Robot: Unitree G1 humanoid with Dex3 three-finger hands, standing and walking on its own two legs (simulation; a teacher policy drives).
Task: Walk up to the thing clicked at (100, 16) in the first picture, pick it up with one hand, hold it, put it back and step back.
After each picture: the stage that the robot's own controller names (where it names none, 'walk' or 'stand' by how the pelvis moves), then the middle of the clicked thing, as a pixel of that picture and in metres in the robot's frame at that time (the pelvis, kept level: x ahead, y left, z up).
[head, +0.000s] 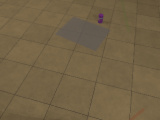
stand; (100, 18) +1.84 -0.29 -0.72
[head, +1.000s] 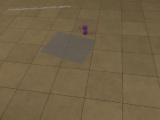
walk; (85, 30) +1.74 +0.08 -0.69
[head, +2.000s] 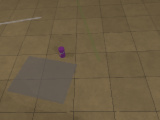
walk; (61, 52) +1.20 +0.28 -0.71
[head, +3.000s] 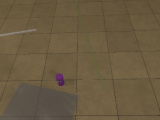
walk; (60, 79) +0.78 +0.24 -0.71
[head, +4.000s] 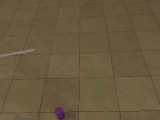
walk; (59, 113) +0.50 +0.25 -0.72
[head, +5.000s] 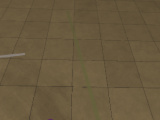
stand; out of the picture +0.42 +0.21 -0.72
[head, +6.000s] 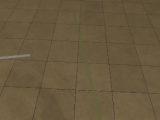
stand; out of the picture +0.40 +0.20 -0.72
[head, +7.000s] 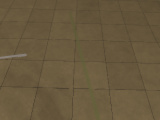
stand; out of the picture +0.40 +0.22 -0.73
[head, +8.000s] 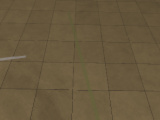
stand; out of the picture +0.39 +0.22 -0.73
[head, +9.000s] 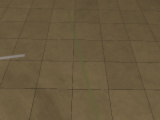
stand; out of the picture +0.38 +0.22 -0.73
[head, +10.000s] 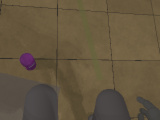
go down; (28, 62) +0.44 +0.26 -0.41
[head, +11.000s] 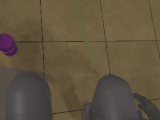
go down; (7, 45) +0.44 +0.30 -0.30
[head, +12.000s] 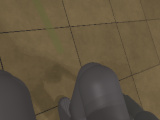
close in; out of the picture +0.42 +0.33 -0.23
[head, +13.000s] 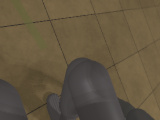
close; out of the picture +0.41 +0.34 -0.22
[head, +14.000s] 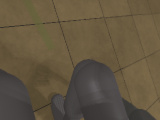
lift; out of the picture +0.38 +0.32 -0.21
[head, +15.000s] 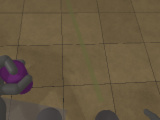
lift; (18, 78) +0.34 +0.21 +0.00
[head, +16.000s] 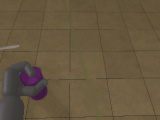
hold; (35, 84) +0.33 +0.17 +0.02
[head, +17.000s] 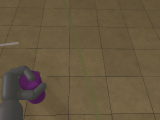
hold; (33, 88) +0.32 +0.17 -0.01
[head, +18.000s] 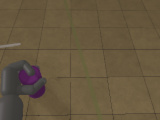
crouch; (33, 82) +0.34 +0.18 +0.01
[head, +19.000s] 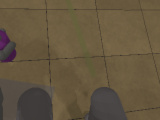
crouch; (1, 47) +0.43 +0.26 -0.09
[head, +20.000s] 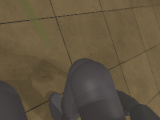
lower; out of the picture +0.40 +0.35 -0.22
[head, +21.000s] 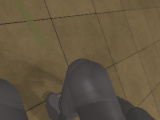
lower; out of the picture +0.39 +0.35 -0.22
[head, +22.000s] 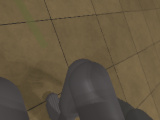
lower; out of the picture +0.39 +0.35 -0.22
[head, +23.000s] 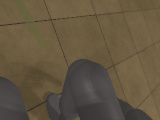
lower; out of the picture +0.39 +0.35 -0.22
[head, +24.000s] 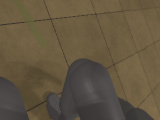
loosen; out of the picture +0.39 +0.35 -0.22
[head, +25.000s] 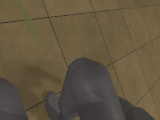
withdraw; out of the picture +0.38 +0.35 -0.22
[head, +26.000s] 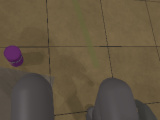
walk; (14, 56) +0.43 +0.29 -0.31
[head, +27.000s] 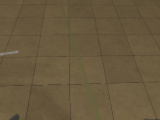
stand; out of the picture +0.37 +0.21 -0.66
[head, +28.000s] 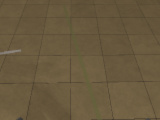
stand; out of the picture +0.39 +0.23 -0.67
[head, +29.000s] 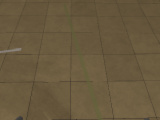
stand; out of the picture +0.38 +0.23 -0.67
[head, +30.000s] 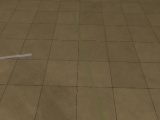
stand; out of the picture +0.41 +0.21 -0.72
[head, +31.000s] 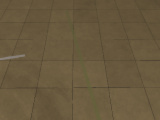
stand; out of the picture +0.36 +0.23 -0.73
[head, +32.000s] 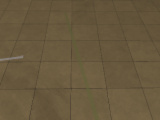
walk; out of the picture +0.37 +0.24 -0.73
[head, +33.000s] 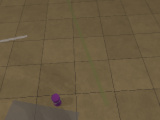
walk; (56, 100) +0.53 +0.25 -0.71
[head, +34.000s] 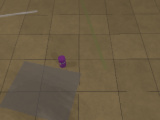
walk; (62, 61) +0.89 +0.20 -0.70
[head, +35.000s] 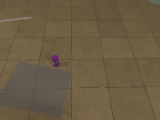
stand; (55, 61) +1.01 +0.24 -0.70
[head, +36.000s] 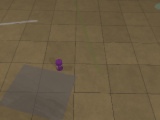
stand; (59, 65) +1.00 +0.23 -0.73
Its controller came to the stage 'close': yes
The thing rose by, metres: 0.70
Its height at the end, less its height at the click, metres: +0.00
